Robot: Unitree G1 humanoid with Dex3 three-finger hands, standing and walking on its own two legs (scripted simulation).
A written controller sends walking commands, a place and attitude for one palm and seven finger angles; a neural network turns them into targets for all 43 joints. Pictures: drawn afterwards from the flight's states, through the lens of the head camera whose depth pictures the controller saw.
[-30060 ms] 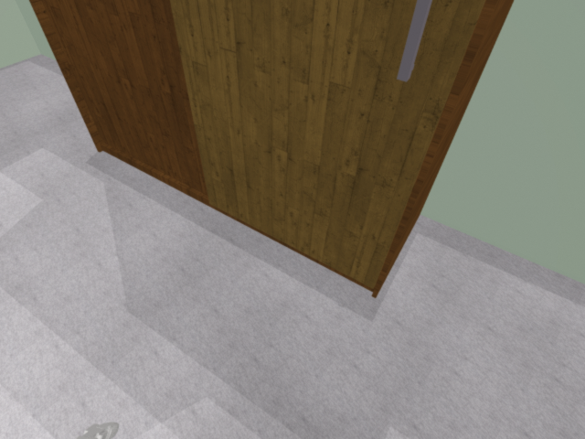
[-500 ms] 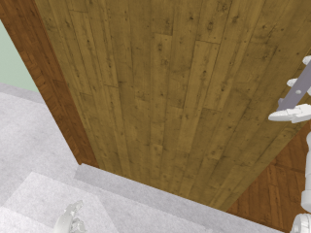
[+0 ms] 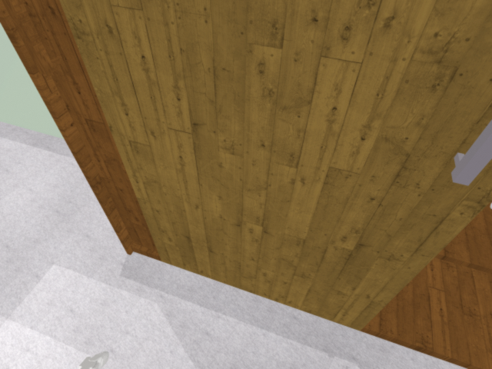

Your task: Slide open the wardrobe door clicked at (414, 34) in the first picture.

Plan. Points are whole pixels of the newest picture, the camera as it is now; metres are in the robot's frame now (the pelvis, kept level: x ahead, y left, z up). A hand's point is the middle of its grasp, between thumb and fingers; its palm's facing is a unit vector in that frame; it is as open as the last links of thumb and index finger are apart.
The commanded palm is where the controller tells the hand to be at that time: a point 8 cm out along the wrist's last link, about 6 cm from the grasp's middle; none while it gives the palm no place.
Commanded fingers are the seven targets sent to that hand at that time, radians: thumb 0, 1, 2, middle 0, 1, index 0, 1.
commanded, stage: slip the hand off the handle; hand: right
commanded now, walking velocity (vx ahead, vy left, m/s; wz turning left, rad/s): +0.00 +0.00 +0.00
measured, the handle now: out of the picture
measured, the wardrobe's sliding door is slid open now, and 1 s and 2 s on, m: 0.64 0.64 0.64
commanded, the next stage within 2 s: draw the hand back to the body in 0.62 s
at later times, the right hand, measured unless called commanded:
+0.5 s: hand out of the picture +0.26 -0.35 +0.22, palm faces +0.46 +0.88 -0.14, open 14.7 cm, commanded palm +0.21 -0.37 +0.21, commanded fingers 0.00 0.55 -0.20 0.25 1.15 0.25 1.15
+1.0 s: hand out of the picture +0.22 -0.31 +0.21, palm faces +0.19 +0.98 -0.08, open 14.7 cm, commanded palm +0.17 -0.36 +0.21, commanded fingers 0.00 0.55 -0.20 0.25 1.15 0.25 1.15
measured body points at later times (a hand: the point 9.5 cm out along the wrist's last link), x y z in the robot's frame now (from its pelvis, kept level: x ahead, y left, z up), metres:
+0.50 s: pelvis +0.00 -0.02 +0.01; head -0.03 -0.02 +0.45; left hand +0.21 +0.19 -0.06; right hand +0.23 -0.39 +0.22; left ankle -0.05 +0.08 -0.72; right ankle +0.09 -0.08 -0.72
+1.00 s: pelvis -0.02 -0.03 +0.01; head -0.08 -0.02 +0.46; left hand +0.19 +0.18 -0.04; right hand +0.21 -0.36 +0.22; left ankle -0.05 +0.08 -0.72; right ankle +0.09 -0.08 -0.72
